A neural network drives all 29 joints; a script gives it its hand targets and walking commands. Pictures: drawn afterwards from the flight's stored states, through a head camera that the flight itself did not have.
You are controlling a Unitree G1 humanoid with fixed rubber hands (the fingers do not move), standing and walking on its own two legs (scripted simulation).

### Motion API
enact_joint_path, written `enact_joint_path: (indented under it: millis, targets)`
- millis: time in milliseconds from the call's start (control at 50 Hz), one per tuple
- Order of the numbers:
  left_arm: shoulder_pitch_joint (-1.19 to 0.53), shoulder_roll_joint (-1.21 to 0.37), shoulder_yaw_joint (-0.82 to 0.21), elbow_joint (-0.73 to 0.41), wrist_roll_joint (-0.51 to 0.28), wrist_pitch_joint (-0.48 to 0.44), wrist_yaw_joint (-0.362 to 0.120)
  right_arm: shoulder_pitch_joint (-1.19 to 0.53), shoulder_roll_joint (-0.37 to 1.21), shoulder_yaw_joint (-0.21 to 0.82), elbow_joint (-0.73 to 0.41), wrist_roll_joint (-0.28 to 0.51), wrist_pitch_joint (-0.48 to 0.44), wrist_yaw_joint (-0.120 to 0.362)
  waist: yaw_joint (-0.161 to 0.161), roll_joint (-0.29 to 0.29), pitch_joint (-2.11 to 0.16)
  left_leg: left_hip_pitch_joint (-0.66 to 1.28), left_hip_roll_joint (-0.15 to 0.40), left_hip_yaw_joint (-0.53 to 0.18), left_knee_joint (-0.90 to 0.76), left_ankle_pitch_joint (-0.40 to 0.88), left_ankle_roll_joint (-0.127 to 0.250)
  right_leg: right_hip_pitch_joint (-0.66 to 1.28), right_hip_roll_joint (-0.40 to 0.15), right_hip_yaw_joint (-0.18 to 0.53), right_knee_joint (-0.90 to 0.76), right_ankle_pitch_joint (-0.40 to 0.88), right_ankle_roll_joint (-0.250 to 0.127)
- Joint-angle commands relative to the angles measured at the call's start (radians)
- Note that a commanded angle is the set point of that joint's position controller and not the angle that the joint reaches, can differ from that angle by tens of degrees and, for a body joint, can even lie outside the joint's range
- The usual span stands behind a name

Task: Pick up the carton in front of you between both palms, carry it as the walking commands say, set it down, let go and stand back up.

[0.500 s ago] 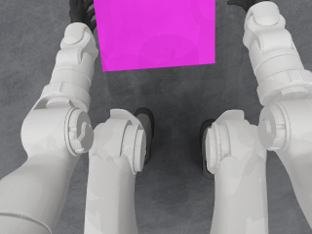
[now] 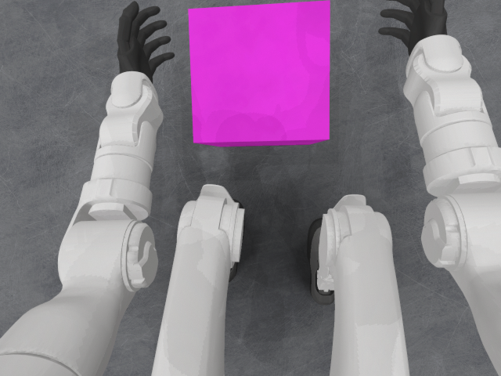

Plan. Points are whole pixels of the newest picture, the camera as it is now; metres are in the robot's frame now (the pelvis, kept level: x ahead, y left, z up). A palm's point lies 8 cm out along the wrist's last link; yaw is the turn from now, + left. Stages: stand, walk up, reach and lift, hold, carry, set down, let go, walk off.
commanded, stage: set down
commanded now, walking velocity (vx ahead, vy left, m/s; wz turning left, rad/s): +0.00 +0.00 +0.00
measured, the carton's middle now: (261, 91) +0.50 +0.05 -0.30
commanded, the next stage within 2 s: let go in 0.70 s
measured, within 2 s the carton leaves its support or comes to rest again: neither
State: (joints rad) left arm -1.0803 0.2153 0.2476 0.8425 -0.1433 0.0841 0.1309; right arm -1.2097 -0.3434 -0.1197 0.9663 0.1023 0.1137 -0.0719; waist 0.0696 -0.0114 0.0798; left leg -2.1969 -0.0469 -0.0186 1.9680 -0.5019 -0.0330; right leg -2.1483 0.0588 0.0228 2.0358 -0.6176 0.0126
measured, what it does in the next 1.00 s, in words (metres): rises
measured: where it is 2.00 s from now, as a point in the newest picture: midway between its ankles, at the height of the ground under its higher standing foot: (274, 265)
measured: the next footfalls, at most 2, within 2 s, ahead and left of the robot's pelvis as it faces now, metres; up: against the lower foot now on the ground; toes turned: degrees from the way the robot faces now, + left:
none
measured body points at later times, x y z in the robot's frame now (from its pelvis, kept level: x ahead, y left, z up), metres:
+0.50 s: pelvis +0.02 +0.00 +0.13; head +0.32 +0.00 +0.46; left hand +0.50 +0.23 +0.02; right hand +0.55 -0.17 +0.02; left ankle +0.12 +0.12 -0.39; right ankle +0.09 -0.12 -0.39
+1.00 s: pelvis +0.07 +0.01 +0.26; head +0.31 +0.01 +0.64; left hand +0.44 +0.23 +0.14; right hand +0.47 -0.19 +0.14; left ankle +0.12 +0.12 -0.39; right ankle +0.09 -0.12 -0.39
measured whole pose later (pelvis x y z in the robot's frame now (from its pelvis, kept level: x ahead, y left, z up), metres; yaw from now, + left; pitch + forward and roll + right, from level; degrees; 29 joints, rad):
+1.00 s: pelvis +0.07 +0.01 +0.26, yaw -2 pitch +38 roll -1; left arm -0.51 0.16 0.23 0.60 0.07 0.09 -0.04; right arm -0.61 -0.18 -0.22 0.69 -0.09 0.10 -0.03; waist 0.06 -0.01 -0.11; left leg -1.33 -0.02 -0.03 0.96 -0.30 0.00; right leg -1.29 0.05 0.05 0.98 -0.36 0.02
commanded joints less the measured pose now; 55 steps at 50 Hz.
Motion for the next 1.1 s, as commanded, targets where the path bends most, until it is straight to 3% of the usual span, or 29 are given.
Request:
enact_joint_path:
  millis: [0,320,700,800,900,980,1080]
  targets:
    - [-0.169,0.087,0.027,-0.095,0.03,-0.014,-0.006,-0.207,-0.097,-0.035,-0.074,-0.018,-0.023,0.016,0.018,-0.027,-0.991,0.621,-0.011,0.096,-0.191,0.245,-0.018,0.409,0.01,-0.06,-0.267,0.209,-0.005]
    - [-0.057,0.079,0.049,-0.262,0.052,0.034,-0.033,-0.136,-0.101,-0.075,-0.236,-0.065,0.018,0.054,0.018,-0.076,-1.222,0.858,-0.032,0.11,-0.454,0.365,-0.026,0.724,0.032,-0.073,-0.532,0.341,0.012]
    - [0.069,0.019,0.084,-0.223,0.128,0.006,-0.078,-0.004,-0.046,-0.13,-0.166,-0.127,-0.013,0.105,0.017,-0.06,-1.057,1.098,-0.011,0.072,-0.831,0.435,-0.022,0.959,0.015,-0.034,-0.907,0.438,0.014]
    - [0.21,0.024,0.077,-0.239,0.184,-0.004,-0.11,0.161,0.003,-0.145,-0.2,-0.182,-0.017,0.079,0.006,-0.054,-1.123,1.236,-0.016,0.071,-0.906,0.517,-0.012,1.11,0.017,-0.026,-1.002,0.535,0.021]
    - [0.426,0.055,0.028,-0.318,0.226,-0.013,-0.157,0.404,0.058,-0.128,-0.342,-0.202,-0.021,0.037,0.005,-0.029,-1.106,1.419,-0.017,0.061,-0.996,0.584,0.008,1.232,0.019,-0.024,-1.107,0.588,0.023]
    - [0.555,0.068,-0.024,-0.381,0.207,-0.024,-0.184,0.538,0.071,-0.097,-0.45,-0.179,-0.041,0.036,0.0,-0.004,-0.969,1.555,0.0,0.032,-1.077,0.586,0.013,1.271,0.013,-0.023,-1.191,0.548,0.018]
    - [0.739,0.046,-0.081,-0.383,0.162,-0.054,-0.199,0.732,0.081,-0.069,-0.467,-0.157,-0.081,0.061,-0.016,0.007,-0.788,1.691,0.017,-0.006,-1.166,0.6,0.014,1.321,0.002,-0.019,-1.276,0.518,0.011]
